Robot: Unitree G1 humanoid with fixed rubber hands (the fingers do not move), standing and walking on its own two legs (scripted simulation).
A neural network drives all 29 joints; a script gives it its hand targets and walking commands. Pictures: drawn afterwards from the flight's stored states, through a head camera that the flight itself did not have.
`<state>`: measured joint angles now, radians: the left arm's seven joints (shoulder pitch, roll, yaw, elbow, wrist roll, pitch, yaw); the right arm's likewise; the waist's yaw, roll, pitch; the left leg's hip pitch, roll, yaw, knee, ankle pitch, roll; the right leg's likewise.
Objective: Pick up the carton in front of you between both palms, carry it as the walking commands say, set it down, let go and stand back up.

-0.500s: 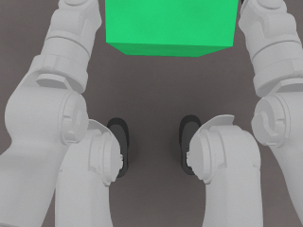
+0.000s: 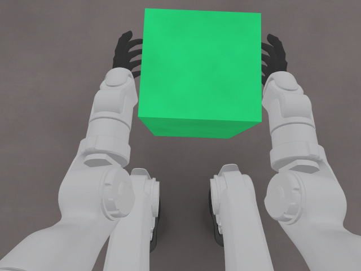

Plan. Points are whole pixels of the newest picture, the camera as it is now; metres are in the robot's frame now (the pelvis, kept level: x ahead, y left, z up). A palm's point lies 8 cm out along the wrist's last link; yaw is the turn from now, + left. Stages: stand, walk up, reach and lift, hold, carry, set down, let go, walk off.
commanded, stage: reach and lift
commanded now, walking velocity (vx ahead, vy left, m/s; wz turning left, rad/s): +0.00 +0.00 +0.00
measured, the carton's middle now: (196, 87) +0.51 -0.04 -0.14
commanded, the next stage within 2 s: none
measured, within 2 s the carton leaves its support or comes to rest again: neither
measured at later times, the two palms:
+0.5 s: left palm (86, 53) +0.48 +0.12 +0.07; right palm (309, 53) +0.47 -0.18 +0.07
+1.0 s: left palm out of the picture +0.43 +0.13 +0.23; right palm out of the picture +0.42 -0.17 +0.23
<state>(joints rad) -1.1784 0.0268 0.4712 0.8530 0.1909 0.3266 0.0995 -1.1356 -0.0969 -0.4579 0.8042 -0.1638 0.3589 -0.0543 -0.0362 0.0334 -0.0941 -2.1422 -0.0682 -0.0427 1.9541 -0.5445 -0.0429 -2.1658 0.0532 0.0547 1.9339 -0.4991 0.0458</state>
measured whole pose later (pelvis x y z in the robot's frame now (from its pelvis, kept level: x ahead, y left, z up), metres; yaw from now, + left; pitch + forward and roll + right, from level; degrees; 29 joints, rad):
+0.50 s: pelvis +0.03 +0.00 +0.12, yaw -1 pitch +39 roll +0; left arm -0.86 -0.07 0.41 0.62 0.18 0.39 0.08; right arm -0.86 0.01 -0.43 0.61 -0.19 0.41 -0.03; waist -0.03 0.02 -0.21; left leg -1.75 -0.07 -0.05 1.59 -0.52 -0.03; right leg -1.77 0.04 0.06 1.57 -0.48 0.04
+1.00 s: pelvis +0.07 +0.00 +0.26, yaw -1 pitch +22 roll +0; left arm -0.48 -0.13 0.35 0.57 0.19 0.35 0.05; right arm -0.49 0.11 -0.36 0.56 -0.20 0.36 -0.03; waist -0.01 0.01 -0.19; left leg -1.00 -0.05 -0.06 1.05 -0.43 -0.02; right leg -1.03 0.03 0.07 1.04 -0.40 0.02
